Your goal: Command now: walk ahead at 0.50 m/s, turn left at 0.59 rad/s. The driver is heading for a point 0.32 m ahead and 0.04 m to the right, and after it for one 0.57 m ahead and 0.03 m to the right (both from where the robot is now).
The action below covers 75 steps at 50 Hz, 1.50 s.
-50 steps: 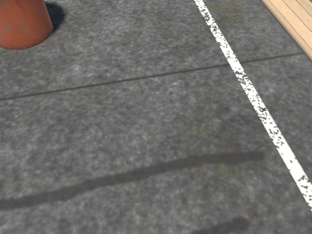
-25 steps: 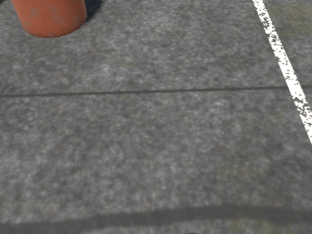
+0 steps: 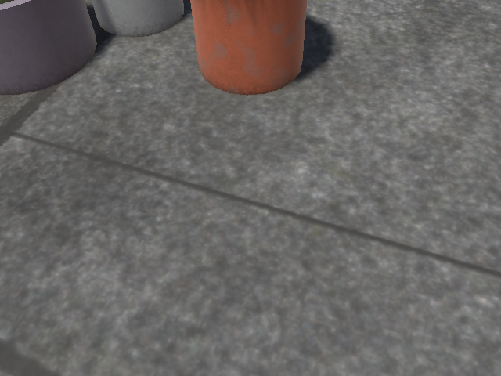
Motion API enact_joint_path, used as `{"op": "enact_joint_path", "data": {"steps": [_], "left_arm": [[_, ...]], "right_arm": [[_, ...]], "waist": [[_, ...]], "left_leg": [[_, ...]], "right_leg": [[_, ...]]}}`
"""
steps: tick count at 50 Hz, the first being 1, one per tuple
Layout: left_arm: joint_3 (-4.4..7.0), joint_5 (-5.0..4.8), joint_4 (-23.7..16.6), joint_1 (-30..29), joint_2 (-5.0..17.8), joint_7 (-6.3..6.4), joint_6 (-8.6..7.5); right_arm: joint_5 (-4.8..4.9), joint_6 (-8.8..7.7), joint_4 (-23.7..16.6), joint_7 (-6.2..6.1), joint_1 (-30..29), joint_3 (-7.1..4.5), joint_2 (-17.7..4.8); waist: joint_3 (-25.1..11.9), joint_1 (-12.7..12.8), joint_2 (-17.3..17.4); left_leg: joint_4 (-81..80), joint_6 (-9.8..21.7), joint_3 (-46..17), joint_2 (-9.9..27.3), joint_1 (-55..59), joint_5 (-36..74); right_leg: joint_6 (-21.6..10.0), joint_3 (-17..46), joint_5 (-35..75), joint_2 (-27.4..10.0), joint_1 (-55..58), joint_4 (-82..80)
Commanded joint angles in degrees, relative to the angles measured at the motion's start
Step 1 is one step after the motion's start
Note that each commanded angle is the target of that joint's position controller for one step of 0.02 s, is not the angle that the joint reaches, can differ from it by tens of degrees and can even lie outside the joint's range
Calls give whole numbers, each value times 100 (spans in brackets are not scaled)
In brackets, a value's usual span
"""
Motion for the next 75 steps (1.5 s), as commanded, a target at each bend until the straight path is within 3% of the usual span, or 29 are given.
{"op": "enact_joint_path", "data": {"steps": [1, 5, 7, 8, 9, 10, 12, 15, 18, 24, 31, 32, 33, 34, 35, 37, 38, 40, 47, 52, 56, 57, 58, 59, 61, 62, 67, 72, 75], "left_arm": [[163, -1, -313, -153, 836, 27, -76], [170, 43, -53, 338, 967, 70, 59], [109, 11, 57, 368, 948, 53, 147], [10, -40, -125, 333, 690, 26, 139], [-132, -205, -360, 774, 36, -81, 132], [88, -142, -320, 90, 822, 20, 172], [47, -249, -264, -66, 529, 29, 117], [97, -6, 47, 400, 368, 13, 391], [125, 6, -11, 319, 208, -52, 511], [37, 74, -464, -630, 39, -135, 571], [97, 104, -761, -611, 228, -145, 557], [123, 109, -714, -287, 260, -115, 491], [265, 119, -691, 124, 785, -42, 408], [456, 34, -773, 128, 1535, 18, 447], [494, -192, -741, 342, 1499, 17, 525], [329, -102, -855, -465, 907, 86, 685], [263, -110, -942, -796, 711, 106, 725], [238, -72, -1022, -998, 648, 94, 716], [366, 0, -1031, -756, 996, 1, 724], [415, 45, -1111, -872, 1061, -59, 773], [424, -56, -1156, -1199, 1018, -87, 824], [374, -108, -1196, -1204, 836, -57, 810], [293, -193, -1303, -1021, 479, -32, 784], [373, 4, -1221, -1072, 793, 19, 741], [424, 69, -1047, -816, 899, -42, 733], [407, 66, -941, -619, 848, -64, 770], [235, -21, -957, -989, 599, -81, 855], [65, -148, -885, -1148, 509, 13, 874], [21, -81, -658, -803, 582, 114, 737]], "right_arm": [[-15, -75, -546, 73, -662, 57, -112], [-101, -156, -647, -16, -691, 63, -143], [-149, -296, -122, -131, 802, -33, -256], [-250, -362, 115, -227, 1781, -153, -687], [-187, -368, 110, -319, 1896, -261, -1314], [24, -342, 54, -405, 1816, -278, -1244], [45, -439, 130, -439, 1059, -56, -561], [99, -535, 110, -465, 578, 127, -77], [130, -591, 152, -532, 609, 88, -298], [140, -467, 299, -678, 786, 109, -265], [114, -222, 369, -692, 907, -56, -539], [122, -176, 366, -687, 882, -82, -575], [109, -156, 260, -664, 1037, -97, -591], [108, -82, -59, -608, 1117, 5, -102], [37, 30, -35, -629, 1087, 48, -113], [105, 39, -120, -638, 542, 3, -253], [54, 21, -145, -654, 451, -33, -353], [-33, 96, -58, -628, 746, -33, -300], [73, 198, -291, -635, 461, -4, -240], [148, 100, -382, -664, 491, 9, -264], [204, -19, -257, -729, 1263, 8, -269], [144, -59, -225, -780, 1423, -48, -513], [29, -64, -390, -805, 1232, -174, -1136], [-43, -62, -555, -755, 599, -203, -1270], [4, -114, -586, -691, 193, -12, -573], [39, -129, -634, -664, 37, 11, -493], [76, -164, -409, -640, 788, 14, -507], [41, -84, -168, -567, 964, -37, -739], [110, -51, -25, -543, 985, -37, -687]], "waist": [[226, -16, -788], [118, -24, -881], [-621, -709, -647], [-1367, -1093, -102], [-2054, -824, 1343], [-1853, -1047, 172], [-696, -522, -23], [-427, -94, 224], [-429, 48, 235], [-216, -181, 373], [-285, -185, 231], [-460, 36, -45], [-853, 207, -895], [-1065, -41, -1898], [-1664, 169, -1293], [-379, -66, -595], [-187, -196, -547], [-411, -328, -643], [-540, -95, -950], [-558, -66, -1021], [-559, -458, -1060], [-484, -484, -663], [-527, -315, 657], [-68, -285, 832], [-43, 110, 192], [-124, 178, 305], [-311, -320, 515], [-401, -493, 916], [-434, -256, 490]], "left_leg": [[-735, 128, 363, -38, 254, 40], [-1389, 540, 694, -470, 959, -1092], [-2179, 806, 697, -842, 2858, -720], [-2309, 1049, -554, 259, 4508, -1281], [-2860, 1813, -3399, 2280, 5934, -350], [-2900, 1695, -3109, 2126, 5363, 1200], [-2857, 1230, -1132, 1574, 4042, 3465], [-3158, 734, -109, 1110, 3078, 3804], [-3264, 776, 397, 1029, 2984, 4075], [-3136, 859, 1032, 969, 3110, 3408], [-1760, 790, 1002, 1338, 3434, 3319], [-1001, 572, 1152, 1181, 3244, 3108], [421, 185, 1347, 692, 2549, 1679], [2110, -180, 1264, -620, 798, -3433], [2591, -206, 43, -538, 744, -3656], [2378, -230, -127, -249, 380, -2644], [1972, -249, -143, -169, 439, -2275], [1726, -303, -71, -297, 822, -1950], [410, -403, -209, -402, 903, -1904], [-427, -269, -222, -611, 1465, -2038], [-2408, 52, -128, -849, 2812, -1581], [-3253, 182, -565, -334, 3201, -1620], [-3863, 672, -2317, 1201, 3468, -2430], [-4059, 1119, -2953, 1860, 2468, -1967], [-3586, 1064, -1866, 1205, 1962, -378], [-3438, 912, -1385, 881, 2159, 98], [-2929, 1037, -922, 767, 3471, 1810], [-2621, 1010, -895, 754, 3422, 2220], [-2295, 497, -851, 626, 2816, 1902]], "right_leg": [[-659, 402, 1875, -1486, -189, -493], [-577, 166, 4021, -1658, 364, 355], [-467, -94, 4698, -1457, 16, 2107], [-360, -102, 2823, -1237, -1214, 3678], [-58, 72, -1865, -122, -3292, 5707], [-124, 1187, -1510, -93, -3448, 6158], [-173, 1417, -896, -406, -3192, 5554], [-57, 1256, -510, -361, -2447, 5047], [25, 1080, -23, -228, -2589, 4893], [21, 722, 774, -294, -2679, 3201], [-450, 506, -190, -35, -2119, 2087], [-570, 571, 425, 22, -1568, 1497], [-898, 1654, 2587, -626, -669, 1070], [-2017, 3835, 5690, -2205, 205, 1014], [-2447, 4044, 4438, -2378, 149, 676], [-1964, 3216, 2333, -1718, -923, 270], [-1652, 2954, 1903, -1378, -1164, 168], [-1444, 2583, 2132, -1024, -1328, 219], [-1285, 3187, 12, -868, -1242, -39], [-1166, 3669, -117, -827, -1390, -2], [-681, 3858, -183, -520, -1890, 141], [-336, 3512, -761, -166, -2270, 519], [2, 2501, -1424, 641, -3067, 1870], [69, 1752, -1594, 1025, -3336, 3150], [50, 2000, -1062, 746, -2659, 4421], [90, 1949, -840, 756, -2648, 4745], [388, 1761, -984, 606, -2904, 4091], [272, 1123, -1251, 427, -1613, 1963], [45, 1418, 836, 80, -245, -103]]}}
Keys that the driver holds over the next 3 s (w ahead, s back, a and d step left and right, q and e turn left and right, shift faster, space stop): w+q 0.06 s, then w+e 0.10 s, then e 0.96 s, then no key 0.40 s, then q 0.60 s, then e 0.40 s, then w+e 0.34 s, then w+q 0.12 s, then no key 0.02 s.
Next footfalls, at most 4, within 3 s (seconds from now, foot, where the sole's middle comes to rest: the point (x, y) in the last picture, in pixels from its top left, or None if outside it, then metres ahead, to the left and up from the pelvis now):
0.14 left None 0.22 0.12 -0.78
0.66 right None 0.34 -0.05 -0.78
1.14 left None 0.33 0.15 -0.78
1.52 right None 0.19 -0.02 -0.78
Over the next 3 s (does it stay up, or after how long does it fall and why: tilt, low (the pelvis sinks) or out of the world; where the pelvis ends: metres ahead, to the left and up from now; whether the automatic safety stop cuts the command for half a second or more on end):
stays up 0.35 0.04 -0.01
